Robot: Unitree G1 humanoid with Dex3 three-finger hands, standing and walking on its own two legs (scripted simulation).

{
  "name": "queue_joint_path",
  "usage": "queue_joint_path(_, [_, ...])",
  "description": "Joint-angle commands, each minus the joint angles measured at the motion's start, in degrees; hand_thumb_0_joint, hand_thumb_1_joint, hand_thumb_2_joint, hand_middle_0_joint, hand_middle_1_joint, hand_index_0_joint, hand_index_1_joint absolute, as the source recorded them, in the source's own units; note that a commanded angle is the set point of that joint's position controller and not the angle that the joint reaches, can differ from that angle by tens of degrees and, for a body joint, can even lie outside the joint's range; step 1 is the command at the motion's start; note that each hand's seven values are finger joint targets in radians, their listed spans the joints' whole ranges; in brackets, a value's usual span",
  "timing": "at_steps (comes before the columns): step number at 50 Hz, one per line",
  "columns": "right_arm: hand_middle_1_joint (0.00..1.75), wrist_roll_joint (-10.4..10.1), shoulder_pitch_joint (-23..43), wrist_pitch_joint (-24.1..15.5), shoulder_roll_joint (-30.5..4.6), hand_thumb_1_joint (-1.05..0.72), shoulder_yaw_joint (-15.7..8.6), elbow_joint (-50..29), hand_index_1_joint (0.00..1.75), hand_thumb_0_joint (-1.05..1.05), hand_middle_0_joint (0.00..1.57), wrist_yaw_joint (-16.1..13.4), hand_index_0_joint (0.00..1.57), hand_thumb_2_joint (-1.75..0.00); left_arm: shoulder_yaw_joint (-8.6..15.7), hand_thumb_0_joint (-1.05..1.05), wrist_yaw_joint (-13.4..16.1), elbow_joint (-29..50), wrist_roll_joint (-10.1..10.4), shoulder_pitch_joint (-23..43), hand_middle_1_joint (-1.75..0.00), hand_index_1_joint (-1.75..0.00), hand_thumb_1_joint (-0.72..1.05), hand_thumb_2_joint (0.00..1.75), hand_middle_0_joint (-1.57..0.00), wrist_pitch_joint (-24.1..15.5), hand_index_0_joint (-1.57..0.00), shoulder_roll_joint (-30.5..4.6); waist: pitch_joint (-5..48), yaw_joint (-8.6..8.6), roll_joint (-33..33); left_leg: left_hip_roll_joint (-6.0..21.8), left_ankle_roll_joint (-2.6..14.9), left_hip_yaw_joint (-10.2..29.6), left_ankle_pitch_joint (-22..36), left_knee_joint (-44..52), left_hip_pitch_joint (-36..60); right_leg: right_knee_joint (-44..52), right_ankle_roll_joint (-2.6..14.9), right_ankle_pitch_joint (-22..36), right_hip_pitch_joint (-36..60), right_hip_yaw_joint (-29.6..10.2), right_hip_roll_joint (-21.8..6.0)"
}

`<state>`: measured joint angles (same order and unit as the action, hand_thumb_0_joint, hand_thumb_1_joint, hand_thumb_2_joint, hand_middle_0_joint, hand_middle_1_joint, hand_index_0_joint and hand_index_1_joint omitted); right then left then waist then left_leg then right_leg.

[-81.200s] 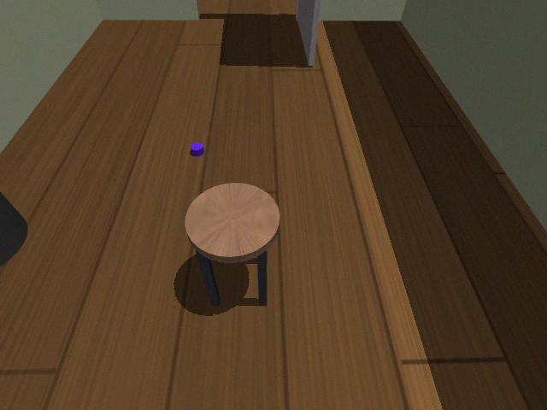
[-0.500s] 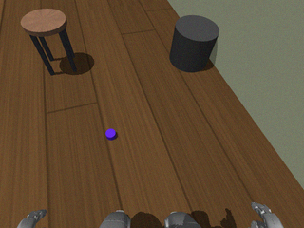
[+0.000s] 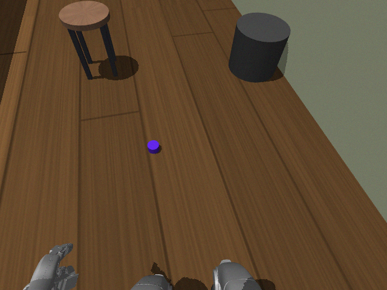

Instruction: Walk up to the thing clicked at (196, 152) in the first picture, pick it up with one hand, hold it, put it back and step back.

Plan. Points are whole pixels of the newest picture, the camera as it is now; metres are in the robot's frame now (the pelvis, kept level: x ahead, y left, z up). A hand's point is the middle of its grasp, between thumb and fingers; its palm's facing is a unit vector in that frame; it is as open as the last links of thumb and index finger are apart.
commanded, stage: step back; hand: left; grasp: from above
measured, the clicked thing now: (153, 147) +0.88 +0.23 -0.73
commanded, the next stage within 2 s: stand in 1.56 s
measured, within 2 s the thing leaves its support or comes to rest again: neither
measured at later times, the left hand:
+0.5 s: hand out of the picture -0.10 +0.24 -0.13, palm faces -0.01 -0.90 -0.44, open 7.4 cm
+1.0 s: hand out of the picture -0.21 +0.24 -0.14, palm faces +0.05 -0.93 -0.36, open 7.4 cm
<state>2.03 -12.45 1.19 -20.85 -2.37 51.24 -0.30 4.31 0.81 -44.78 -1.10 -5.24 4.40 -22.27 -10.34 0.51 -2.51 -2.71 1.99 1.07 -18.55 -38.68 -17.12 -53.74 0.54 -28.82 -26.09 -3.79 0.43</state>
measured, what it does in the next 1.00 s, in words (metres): walks backwards: right foot, then left foot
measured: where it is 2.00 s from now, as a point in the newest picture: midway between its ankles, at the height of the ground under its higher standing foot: outside the picture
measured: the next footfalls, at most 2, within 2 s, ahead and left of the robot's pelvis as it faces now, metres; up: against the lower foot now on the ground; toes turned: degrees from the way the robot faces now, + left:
right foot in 0.26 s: -0.11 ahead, -0.16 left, +0.00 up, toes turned -2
left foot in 0.60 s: -0.16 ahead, +0.11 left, +0.00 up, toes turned +2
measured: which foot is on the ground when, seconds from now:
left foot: down 0.00-0.30, up 0.32-0.58, down 0.60-1.00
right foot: up 0.00-0.24, down 0.26-0.64, up 0.66-0.84, down 0.86-1.00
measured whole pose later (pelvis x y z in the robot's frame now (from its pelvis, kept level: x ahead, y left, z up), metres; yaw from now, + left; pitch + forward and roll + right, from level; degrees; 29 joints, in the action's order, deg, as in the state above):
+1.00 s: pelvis -0.24 -0.03 +0.01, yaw +1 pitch -3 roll -1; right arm 2.1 -10.4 0.4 -21.2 -3.5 56.4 1.0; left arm 3.7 -0.9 -57.5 -2.5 -14.6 -1.6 -20.5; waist -2.5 -2.4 1.3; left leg -0.9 0.7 2.7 -26.4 -45.3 -18.6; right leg -30.8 1.4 -16.7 -12.1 1.4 0.4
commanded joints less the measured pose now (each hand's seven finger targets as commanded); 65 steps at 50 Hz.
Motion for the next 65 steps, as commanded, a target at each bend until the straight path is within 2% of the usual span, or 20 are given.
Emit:
queue_joint_path(1, [0.30,0.16,4.69,-1.98,-16.55,-0.90,-3.99,-5.84,0.30,0.00,0.20,-2.11,0.20,-0.90,3.33,0.00,1.03,2.82,1.14,-2.78,-0.30,-0.30,0.90,0.90,-0.20,-0.85,-0.20,-10.60,10.26,-2.52,7.39,17.85,10.86,14.81,30.74,14.28,0.69,-21.09,1.12,-1.67,-1.04,-8.14,4.65])
queue_joint_path(8, [0.30,0.42,1.99,-0.69,-16.35,-0.90,-4.48,-6.84,0.30,0.00,0.20,-1.77,0.20,-0.90,2.96,0.00,0.07,2.24,0.03,-3.40,-0.30,-0.30,0.90,0.90,-0.20,-1.91,-0.20,-9.81,13.39,1.10,12.72,17.96,12.27,13.31,25.62,11.79,9.90,2.01,-1.96,-1.83,1.81,-0.21,1.33])
queue_joint_path(12, [0.30,-0.62,5.81,1.00,-17.09,-0.90,-4.16,-7.76,0.30,0.00,0.20,-1.16,0.20,-0.90,3.21,0.00,-0.24,-2.79,-0.28,-12.06,-0.30,-0.30,0.90,0.90,-0.20,-2.75,-0.20,-9.62,17.98,-2.48,13.73,13.87,6.62,8.91,16.67,7.02,3.19,28.96,0.90,11.24,16.85,5.29,1.80])
queue_joint_path(13, [0.30,-0.88,5.74,1.15,-14.71,-0.90,-3.45,-8.01,0.30,0.00,0.20,-0.98,0.20,-0.90,3.85,0.00,-0.19,-3.29,-1.13,-12.87,-0.30,-0.30,0.90,0.90,-0.20,-3.00,-0.20,-11.87,15.78,-2.59,9.20,10.86,3.39,8.03,7.56,2.94,-6.09,29.24,1.98,11.00,19.95,-1.26,-1.57])
queue_joint_path(14, [0.30,-1.25,6.08,0.90,-9.95,-0.90,-2.36,-9.50,0.30,0.00,0.20,-1.14,0.20,-0.90,5.39,0.00,-0.25,-2.15,-1.76,-11.57,-0.30,-0.30,0.90,0.90,-0.20,-3.05,-0.20,-17.62,11.86,-2.80,-7.91,-0.32,-0.70,4.07,-8.56,-8.15,-19.61,33.19,6.28,7.90,18.61,-19.29,-14.07])
queue_joint_path(15, [0.30,-0.93,8.77,1.13,-11.99,-0.90,-3.64,-10.00,0.30,0.00,0.20,-2.34,0.20,-0.90,6.36,0.00,-0.10,0.46,-1.98,-6.78,-0.30,-0.30,0.90,0.90,-0.20,-2.79,-0.20,-23.42,9.11,-5.83,-14.78,-1.81,-2.76,7.04,-17.59,-21.41,-15.18,38.53,16.48,7.16,2.05,-30.61,-26.03])
queue_joint_path(19, [0.30,-1.47,2.83,0.85,-12.37,-0.90,-3.29,-5.89,0.30,0.00,0.20,-1.92,0.20,-0.90,3.90,0.00,0.87,2.48,-1.76,2.81,-0.30,-0.30,0.90,0.90,-0.20,-3.72,-0.20,-14.42,6.89,0.89,-4.17,-3.70,-2.79,8.19,-7.66,-32.20,-10.70,29.36,10.03,25.49,1.81,-8.08,-14.02])
queue_joint_path(25, [0.30,-0.23,4.86,-0.01,-12.20,-0.90,-3.14,-5.90,0.30,0.00,0.20,-1.20,0.20,-0.90,4.43,0.00,1.25,0.84,-1.79,-6.32,-0.30,-0.30,0.90,0.90,-0.20,-4.20,-0.20,-15.06,11.42,-4.95,-8.15,1.11,-3.43,2.96,-13.00,-12.00,-13.61,27.77,11.48,17.56,21.95,-11.26,-16.54])
queue_joint_path(29, [0.30,-0.30,-2.21,-1.01,-11.27,-0.90,-3.80,-0.72,0.30,0.00,0.20,-0.37,0.20,-0.90,3.71,0.00,0.38,-0.04,-0.91,-3.78,-0.30,-0.30,0.90,0.90,-0.20,-3.45,-0.20,-15.72,12.53,-1.46,-8.10,-0.14,-1.07,-3.80,-4.97,13.71,5.40,25.61,8.46,11.67,12.37,-7.52,-14.58])
queue_joint_path(30, [0.30,-0.04,-4.15,-1.28,-12.33,-0.90,-4.51,0.86,0.30,0.00,0.20,-0.45,0.20,-0.90,2.50,0.00,0.25,-0.33,-0.97,-4.45,-0.30,-0.30,0.90,0.90,-0.20,-3.40,-0.20,-13.51,13.10,-0.39,-3.46,1.39,0.03,0.30,-3.22,17.39,11.79,21.01,5.70,8.52,6.57,-5.28,-12.64])
queue_joint_path(32, [0.30,0.39,1.55,-1.58,-20.96,-0.90,-5.41,-0.72,0.30,0.00,0.20,-0.08,0.20,-0.90,2.21,0.00,0.32,-0.62,0.18,0.70,-0.30,-0.30,0.90,0.90,-0.20,-3.66,-0.20,-12.05,8.57,1.81,14.34,22.58,11.59,31.18,-29.08,27.48,-0.28,4.94,-0.08,-5.66,-3.15,3.49,-2.48])
queue_joint_path(33, [0.30,0.51,4.62,-2.04,-19.75,-0.90,-5.31,-1.51,0.30,0.00,0.20,0.09,0.20,-0.90,2.74,0.00,0.20,-1.25,-0.32,1.28,-0.30,-0.30,0.90,0.90,-0.20,-3.91,-0.20,-13.83,4.92,0.63,9.85,23.02,12.41,30.34,-29.30,28.18,-6.88,0.38,0.15,-3.94,1.00,-1.12,-3.21])
queue_joint_path(36, [0.30,0.59,7.90,-3.23,-14.13,-0.90,-3.33,-0.79,0.30,0.00,0.20,-0.47,0.20,-0.90,2.00,0.00,-1.02,-5.15,0.52,-4.23,-0.30,-0.30,0.90,0.90,-0.20,-4.30,-0.20,-10.99,4.81,-2.54,9.01,14.64,6.68,14.67,-14.01,23.40,-3.44,2.49,0.65,5.34,4.14,-0.07,-2.25])
queue_joint_path(43, [0.30,0.12,6.21,-1.54,-12.45,-0.90,-3.65,-0.15,0.30,0.00,0.20,0.73,0.20,-0.90,2.10,0.00,-0.84,-9.55,-1.05,-7.90,-0.30,-0.30,0.90,0.90,-0.20,-6.48,-0.20,-9.82,6.38,-2.59,7.75,11.36,3.47,8.85,-16.24,15.70,-5.83,32.08,1.88,9.71,21.95,4.87,0.95])
queue_joint_path(45, [0.30,-0.30,7.93,-1.65,-9.67,-0.90,-2.92,-1.26,0.30,0.00,0.20,0.72,0.20,-0.90,3.44,0.00,-0.45,-10.35,-1.64,-11.39,-0.30,-0.30,0.90,0.90,-0.20,-7.08,-0.20,-15.68,7.11,-4.70,-4.80,2.47,-0.82,2.23,-15.60,-0.62,-15.44,39.72,7.91,-13.53,22.72,-20.01,-12.38])
queue_joint_path(47, [0.30,-0.12,5.96,-2.14,-12.04,-0.90,-3.75,-0.33,0.30,0.00,0.20,0.61,0.20,-0.90,3.76,0.00,-0.38,-7.45,-1.47,-5.13,-0.30,-0.30,0.90,0.90,-0.20,-7.80,-0.20,-16.84,1.97,-2.74,-1.76,4.05,-1.83,5.54,-10.84,-10.89,-13.36,42.19,13.32,-15.10,13.84,-26.41,-21.09])
queue_joint_path(54, [0.30,-0.14,0.94,-3.92,-9.02,-0.90,-3.77,3.37,0.30,0.00,0.20,0.91,0.20,-0.90,1.31,0.00,-0.93,-6.90,-0.57,-1.60,-0.30,-0.30,0.90,0.90,-0.20,-7.10,-0.20,-12.30,9.57,0.41,-3.54,1.77,-1.94,-2.30,3.88,13.38,8.75,28.60,6.14,16.67,8.45,-2.27,-10.05])
queue_joint_path(58, [0.30,-0.31,4.88,-4.29,-16.69,-0.90,-4.73,2.63,0.30,0.00,0.20,0.06,0.20,-0.90,0.61,0.00,-0.74,-8.53,0.25,-2.51,-0.30,-0.30,0.90,0.90,-0.20,-5.76,-0.20,-11.03,9.67,-0.47,8.06,21.19,9.56,22.70,-5.59,22.61,3.82,13.65,0.91,0.17,7.97,2.85,-2.58])
queue_joint_path(62, [0.30,-0.56,8.61,-4.33,-13.53,-0.90,-3.26,2.92,0.30,0.00,0.20,-0.16,0.20,-0.90,0.07,0.00,-0.46,-11.25,0.41,-5.90,-0.30,-0.30,0.90,0.90,-0.20,-6.86,-0.20,-9.45,11.28,-3.07,11.23,14.66,3.66,9.67,20.28,14.79,5.48,28.46,1.26,14.71,15.00,2.65,-3.41])
queue_joint_path(65, [0.30,-1.42,8.07,-3.87,-10.84,-0.90,-2.46,3.44,0.30,0.00,0.20,-0.26,0.20,-0.90,0.57,0.00,-0.37,-11.62,0.19,-3.45,-0.30,-0.30,0.90,0.90,-0.20,-7.25,-0.20,-12.58,13.69,-1.45,5.43,8.68,-0.15,3.66,14.39,12.61,3.23,27.74,2.80,25.81,20.64,-2.03,-6.63])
